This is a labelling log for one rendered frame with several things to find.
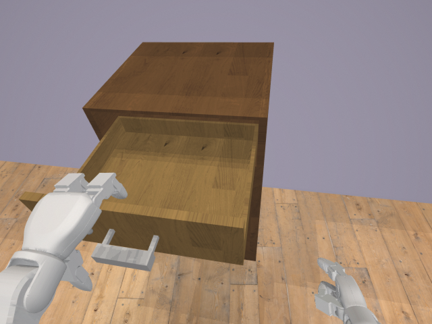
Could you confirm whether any drawer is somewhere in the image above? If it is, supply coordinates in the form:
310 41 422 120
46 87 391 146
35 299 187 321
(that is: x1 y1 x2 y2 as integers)
19 116 259 265

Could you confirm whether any robot right forearm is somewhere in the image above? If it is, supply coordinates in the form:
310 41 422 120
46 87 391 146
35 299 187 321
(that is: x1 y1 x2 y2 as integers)
343 306 381 324

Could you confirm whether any right robot hand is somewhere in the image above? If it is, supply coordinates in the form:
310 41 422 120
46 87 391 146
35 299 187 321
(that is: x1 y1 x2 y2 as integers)
315 258 367 321

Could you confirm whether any cabinet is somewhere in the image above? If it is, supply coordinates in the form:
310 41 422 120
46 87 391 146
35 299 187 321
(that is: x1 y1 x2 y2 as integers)
83 43 274 261

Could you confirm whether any handle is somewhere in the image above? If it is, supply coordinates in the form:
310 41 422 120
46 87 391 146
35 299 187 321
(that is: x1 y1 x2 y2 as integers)
91 229 159 271

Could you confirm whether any robot left forearm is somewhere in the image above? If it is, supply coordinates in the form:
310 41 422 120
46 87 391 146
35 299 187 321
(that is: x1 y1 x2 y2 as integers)
0 249 67 324

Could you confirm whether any left robot hand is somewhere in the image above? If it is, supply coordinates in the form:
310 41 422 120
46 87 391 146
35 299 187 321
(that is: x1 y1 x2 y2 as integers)
22 173 128 292

